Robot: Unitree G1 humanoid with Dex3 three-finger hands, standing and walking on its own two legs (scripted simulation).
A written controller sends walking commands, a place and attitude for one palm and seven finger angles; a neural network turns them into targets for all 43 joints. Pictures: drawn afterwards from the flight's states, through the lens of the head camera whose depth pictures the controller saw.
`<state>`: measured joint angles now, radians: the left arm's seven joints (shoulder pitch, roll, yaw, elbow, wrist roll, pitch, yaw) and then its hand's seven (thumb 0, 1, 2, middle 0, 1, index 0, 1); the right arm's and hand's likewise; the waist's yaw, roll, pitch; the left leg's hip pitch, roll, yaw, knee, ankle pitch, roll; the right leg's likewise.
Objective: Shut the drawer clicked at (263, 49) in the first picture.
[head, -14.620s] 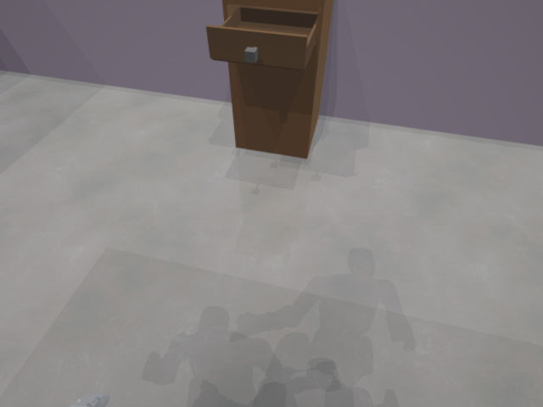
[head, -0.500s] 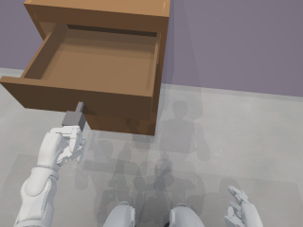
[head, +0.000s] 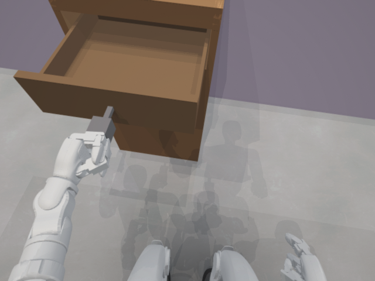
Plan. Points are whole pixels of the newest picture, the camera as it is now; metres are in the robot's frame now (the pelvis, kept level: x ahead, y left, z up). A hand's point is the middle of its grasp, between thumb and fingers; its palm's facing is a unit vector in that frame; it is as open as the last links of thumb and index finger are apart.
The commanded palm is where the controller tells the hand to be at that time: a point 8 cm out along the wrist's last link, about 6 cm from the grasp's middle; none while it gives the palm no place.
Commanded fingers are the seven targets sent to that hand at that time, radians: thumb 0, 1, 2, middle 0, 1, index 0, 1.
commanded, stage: push the drawer shut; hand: left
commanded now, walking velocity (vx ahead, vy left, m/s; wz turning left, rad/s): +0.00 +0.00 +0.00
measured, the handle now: (105, 122) +0.43 +0.21 +0.04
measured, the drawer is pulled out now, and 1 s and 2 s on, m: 0.24 0.12 0.00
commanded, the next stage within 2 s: none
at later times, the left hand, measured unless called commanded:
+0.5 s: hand (115, 131) +0.41 +0.18 +0.04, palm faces -0.13 -0.99 -0.06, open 2.9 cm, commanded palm +0.42 +0.23 +0.04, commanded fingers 0.00 0.90 0.90 -1.40 -1.60 -1.40 -1.60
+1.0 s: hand (121, 111) +0.47 +0.18 +0.04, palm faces -0.13 -0.99 -0.05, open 3.0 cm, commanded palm +0.48 +0.22 +0.04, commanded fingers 0.00 0.90 0.90 -1.40 -1.60 -1.40 -1.60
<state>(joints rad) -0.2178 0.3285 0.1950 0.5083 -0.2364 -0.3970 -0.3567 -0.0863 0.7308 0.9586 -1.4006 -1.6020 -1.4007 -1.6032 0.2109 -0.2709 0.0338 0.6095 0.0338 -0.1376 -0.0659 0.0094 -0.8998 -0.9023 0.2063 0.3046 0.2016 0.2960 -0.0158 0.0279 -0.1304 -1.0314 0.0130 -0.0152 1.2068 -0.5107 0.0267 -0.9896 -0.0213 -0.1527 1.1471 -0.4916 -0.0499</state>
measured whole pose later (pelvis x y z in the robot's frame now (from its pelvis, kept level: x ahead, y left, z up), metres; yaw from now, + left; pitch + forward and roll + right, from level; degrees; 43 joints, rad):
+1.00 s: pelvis -0.01 +0.01 -0.01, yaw -2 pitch +23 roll -4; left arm -0.77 0.44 0.28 1.08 -0.14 -0.48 -0.33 -0.01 0.71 0.95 -1.40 -1.60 -1.40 -1.60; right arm 0.30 -0.28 0.05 0.65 0.00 -0.04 -0.03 0.01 -0.90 -0.90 0.21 0.30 0.20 0.30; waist -0.11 0.02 -0.13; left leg -1.14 0.03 0.01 1.24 -0.50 0.04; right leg -1.10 -0.01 -0.13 1.16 -0.46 -0.04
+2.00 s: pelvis -0.01 +0.02 -0.03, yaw -5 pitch +31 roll -7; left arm -1.23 0.72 0.38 1.33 0.02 -0.33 -0.30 0.04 0.66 0.94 -1.40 -1.60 -1.40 -1.60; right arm 0.40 -0.28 0.10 0.64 -0.05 0.00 0.00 0.00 -0.90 -0.90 0.21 0.30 0.20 0.30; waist -0.27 0.05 -0.10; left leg -1.36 0.05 -0.03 1.33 -0.52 0.05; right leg -1.30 0.02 -0.16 1.20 -0.45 -0.04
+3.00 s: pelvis +0.00 +0.02 -0.02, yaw -5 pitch +30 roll -6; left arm -1.08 0.64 0.42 1.20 -0.02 -0.33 -0.28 -0.02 0.78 0.91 -1.40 -1.60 -1.40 -1.60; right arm 0.39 -0.27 0.08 0.61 -0.04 0.03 0.02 0.00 -0.90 -0.90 0.21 0.30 0.20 0.30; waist -0.25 0.05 -0.10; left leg -1.28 0.06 0.00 1.27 -0.53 0.05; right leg -1.23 0.03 -0.13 1.15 -0.45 -0.03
